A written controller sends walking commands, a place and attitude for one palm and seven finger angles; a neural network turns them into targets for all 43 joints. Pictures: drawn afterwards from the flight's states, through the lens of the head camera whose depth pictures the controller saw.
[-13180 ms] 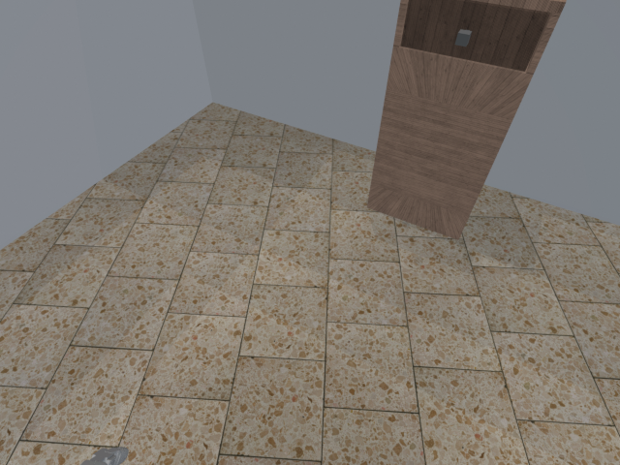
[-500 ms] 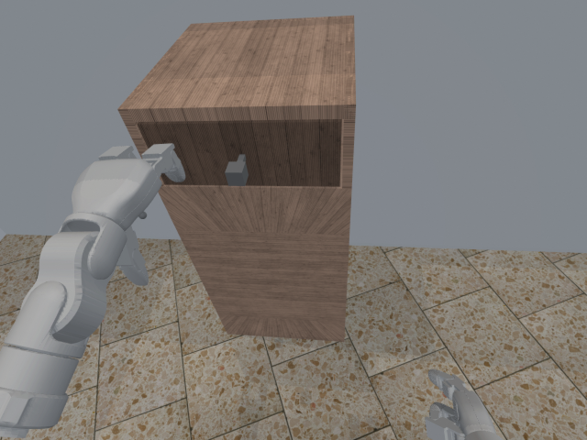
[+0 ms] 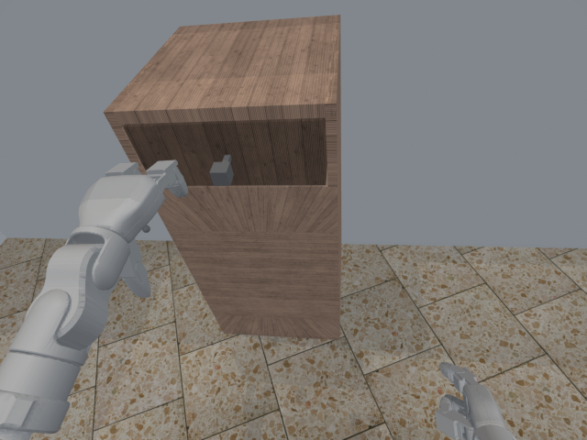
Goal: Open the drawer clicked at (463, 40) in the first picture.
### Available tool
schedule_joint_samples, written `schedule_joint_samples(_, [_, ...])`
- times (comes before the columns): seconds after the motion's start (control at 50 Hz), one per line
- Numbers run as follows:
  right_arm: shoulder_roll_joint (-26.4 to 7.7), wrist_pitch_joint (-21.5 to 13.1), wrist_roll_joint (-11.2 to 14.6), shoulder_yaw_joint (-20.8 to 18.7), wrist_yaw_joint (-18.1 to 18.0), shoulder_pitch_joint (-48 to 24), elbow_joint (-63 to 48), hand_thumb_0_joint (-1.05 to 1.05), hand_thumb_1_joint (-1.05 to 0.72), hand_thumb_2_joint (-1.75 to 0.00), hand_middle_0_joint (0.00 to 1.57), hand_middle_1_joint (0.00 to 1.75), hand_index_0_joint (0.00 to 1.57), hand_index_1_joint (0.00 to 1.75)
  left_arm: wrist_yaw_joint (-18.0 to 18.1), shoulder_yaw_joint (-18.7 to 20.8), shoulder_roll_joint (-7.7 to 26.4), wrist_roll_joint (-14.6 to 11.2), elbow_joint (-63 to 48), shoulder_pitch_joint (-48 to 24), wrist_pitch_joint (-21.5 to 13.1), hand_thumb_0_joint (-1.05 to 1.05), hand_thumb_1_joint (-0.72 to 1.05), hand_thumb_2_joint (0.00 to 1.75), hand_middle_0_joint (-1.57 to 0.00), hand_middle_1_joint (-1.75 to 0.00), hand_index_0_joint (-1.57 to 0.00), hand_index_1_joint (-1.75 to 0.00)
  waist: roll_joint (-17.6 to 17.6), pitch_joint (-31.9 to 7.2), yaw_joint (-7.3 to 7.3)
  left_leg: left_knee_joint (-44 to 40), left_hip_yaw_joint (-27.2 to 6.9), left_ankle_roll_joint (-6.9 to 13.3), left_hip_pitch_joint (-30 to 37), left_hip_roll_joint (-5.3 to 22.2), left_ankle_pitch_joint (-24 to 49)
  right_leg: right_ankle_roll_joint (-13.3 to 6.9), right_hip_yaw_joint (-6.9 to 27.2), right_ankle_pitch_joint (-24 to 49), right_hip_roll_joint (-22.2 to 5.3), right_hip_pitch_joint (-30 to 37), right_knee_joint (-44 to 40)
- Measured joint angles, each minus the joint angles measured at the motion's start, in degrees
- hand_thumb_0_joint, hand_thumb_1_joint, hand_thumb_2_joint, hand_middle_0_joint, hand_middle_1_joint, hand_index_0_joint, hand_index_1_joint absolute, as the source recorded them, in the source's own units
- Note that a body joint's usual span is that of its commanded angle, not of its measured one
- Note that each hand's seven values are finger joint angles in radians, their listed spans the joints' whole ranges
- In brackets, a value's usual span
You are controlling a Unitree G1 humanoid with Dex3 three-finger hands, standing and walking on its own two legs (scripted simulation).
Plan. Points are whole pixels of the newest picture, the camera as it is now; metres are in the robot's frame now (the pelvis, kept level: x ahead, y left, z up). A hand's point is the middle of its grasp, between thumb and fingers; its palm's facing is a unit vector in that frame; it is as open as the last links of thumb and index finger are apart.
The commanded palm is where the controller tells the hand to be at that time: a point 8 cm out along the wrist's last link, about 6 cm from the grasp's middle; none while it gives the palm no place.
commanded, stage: move the hooked fingers above the handle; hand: left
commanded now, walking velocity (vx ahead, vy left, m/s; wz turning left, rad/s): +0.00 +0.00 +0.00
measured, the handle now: (224, 168) +0.57 +0.23 +0.05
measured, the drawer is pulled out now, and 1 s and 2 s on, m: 0.00 0.00 0.00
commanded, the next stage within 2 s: none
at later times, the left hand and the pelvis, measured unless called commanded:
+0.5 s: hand (176, 198) +0.39 +0.23 +0.14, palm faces +0.04 -0.06 -1.00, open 13.8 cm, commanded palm +0.37 +0.25 +0.20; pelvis +0.02 +0.01 +0.00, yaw -1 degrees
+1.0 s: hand (202, 171) +0.47 +0.22 +0.13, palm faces +0.04 -0.04 -1.00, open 13.8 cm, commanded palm +0.45 +0.24 +0.19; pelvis +0.03 +0.02 -0.01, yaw -1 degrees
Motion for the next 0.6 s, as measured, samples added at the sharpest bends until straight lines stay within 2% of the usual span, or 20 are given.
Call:
schedule_joint_samples(0.1, [0.52,-0.63,-0.2,0.01,-0.97,0.36,-0.16,0.01,-0.9,-0.9,0.2,0.3,0.2,0.3,0.4,0.46,0.81,0.05,4.12,-3.04,-3.85,0.0,-0.49,0.3,-0.32,-1.2,-0.32,-1.2,-0.93,0.05,-0.38,0.51,-0.43,-0.39,-0.53,0.39,-0.36,-0.44,-0.43,-0.27,0.4,-0.27,0.16])
schedule_joint_samples(0.16, [0.42,-0.53,-0.16,-0.38,-1.17,1.1,0.17,0.01,-0.9,-0.9,0.2,0.3,0.2,0.3,1.35,1.42,1.12,0.16,6.22,-5.04,-5.04,0.0,-0.49,0.3,-0.32,-1.2,-0.32,-1.2,-1.18,-0.22,-0.5,0.87,-0.58,-0.5,-1.05,0.53,-0.66,-0.53,-0.58,-0.41,0.55,-0.59,0.15])
schedule_joint_samples(0.24, [-0.18,0.26,0.07,-0.86,-1.11,2.15,0.67,0.01,-0.9,-0.9,0.2,0.3,0.2,0.3,2.03,1.69,1.14,0.62,9.83,-7.89,-4.25,0.0,-0.49,0.3,-0.32,-1.2,-0.32,-1.2,-1.16,-0.56,-0.79,1.18,-0.54,-0.41,-1.89,0.46,-0.97,-0.44,-0.54,-0.62,0.48,-1.36,0.29])
schedule_joint_samples(0.32, [-0.75,1.16,0.15,-1.35,-0.94,3.31,0.6,0.01,-0.9,-0.9,0.2,0.3,0.2,0.3,1.15,1.0,0.96,1.17,11.75,-9.03,-3.27,0.0,-0.49,0.3,-0.32,-1.2,-0.32,-1.2,-1.09,-0.77,-1.31,1.34,-0.18,-0.09,-2.74,0.21,-1.22,-0.16,-0.19,-0.84,0.23,-2.36,0.58])
schedule_joint_samples(0.42, [-0.82,1.57,0.05,-2.02,-0.93,4.71,0.5,0.01,-0.9,-0.9,0.2,0.3,0.2,0.3,1.03,-0.08,-0.09,0.99,10.94,-8.51,-5.33,0.0,-0.49,0.3,-0.32,-1.2,-0.32,-1.2,-1.2,-1.06,-1.8,1.74,0.43,0.42,-3.4,-0.13,-1.85,0.29,0.42,-1.31,-0.12,-3.18,1.01])
schedule_joint_samples(0.52, [-0.18,1.69,0.04,-2.46,-0.53,5.36,0.84,0.01,-0.9,-0.9,0.2,0.3,0.2,0.3,3.68,0.09,-0.89,1.17,10.88,-9.14,-7.18,0.0,-0.49,0.3,-0.32,-1.2,-0.32,-1.2,-1.55,-1.5,-2.0,2.22,1.05,0.8,-4.0,-0.34,-2.48,0.66,1.05,-1.67,-0.32,-3.88,1.33])
schedule_joint_samples(0.6, [0.37,2.14,0.25,-2.42,0.06,5.35,1.2,0.01,-0.9,-0.9,0.2,0.3,0.2,0.3,5.92,0.66,-0.97,2.13,13.48,-11.45,-5.24,0.0,-0.49,0.3,-0.32,-1.2,-0.32,-1.2,-1.73,-1.91,-1.99,2.5,1.4,1.01,-4.65,-0.47,-2.76,0.89,1.4,-1.78,-0.45,-4.58,1.49])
